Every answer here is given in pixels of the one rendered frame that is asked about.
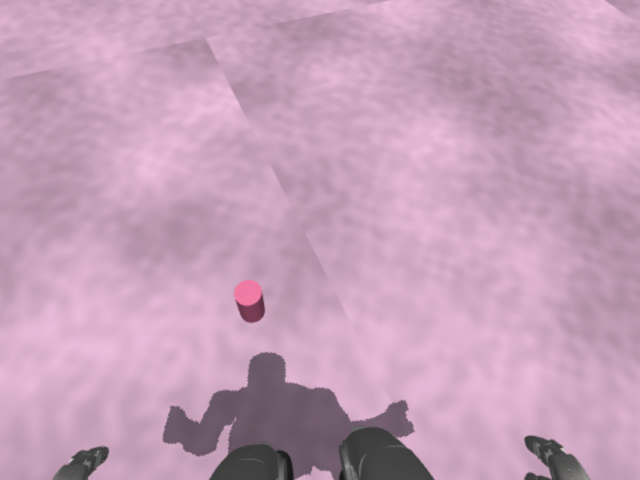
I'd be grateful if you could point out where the right robot hand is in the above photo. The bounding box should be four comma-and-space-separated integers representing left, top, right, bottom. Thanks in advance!
524, 436, 590, 480

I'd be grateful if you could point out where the left robot foot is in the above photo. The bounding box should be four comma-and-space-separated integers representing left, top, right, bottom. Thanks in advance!
277, 451, 293, 480

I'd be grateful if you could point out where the can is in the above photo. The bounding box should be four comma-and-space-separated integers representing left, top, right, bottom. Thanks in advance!
234, 280, 265, 323

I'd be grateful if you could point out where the left robot hand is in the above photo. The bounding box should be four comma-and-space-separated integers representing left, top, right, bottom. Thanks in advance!
52, 446, 109, 480

